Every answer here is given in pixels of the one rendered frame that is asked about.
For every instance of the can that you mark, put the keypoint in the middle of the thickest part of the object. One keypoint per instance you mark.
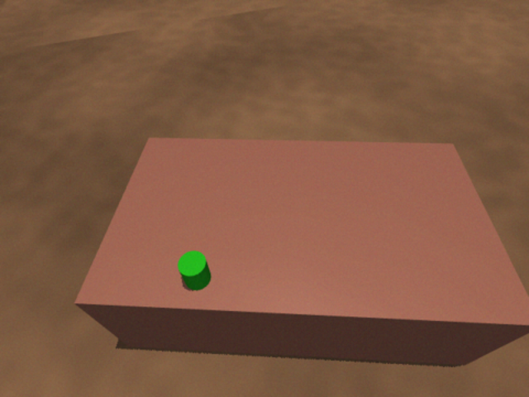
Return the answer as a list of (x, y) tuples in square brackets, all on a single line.
[(194, 270)]

